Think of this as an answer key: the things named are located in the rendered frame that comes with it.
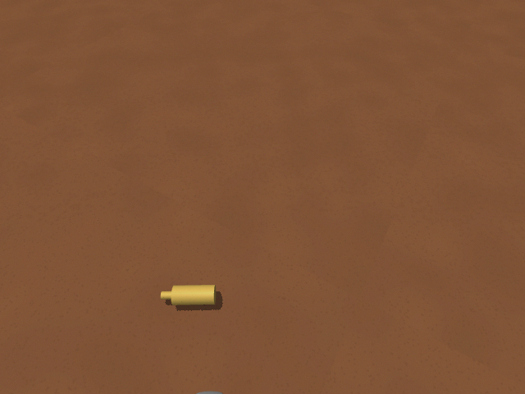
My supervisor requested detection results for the bottle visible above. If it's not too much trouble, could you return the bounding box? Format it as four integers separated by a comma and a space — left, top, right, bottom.
161, 285, 216, 305

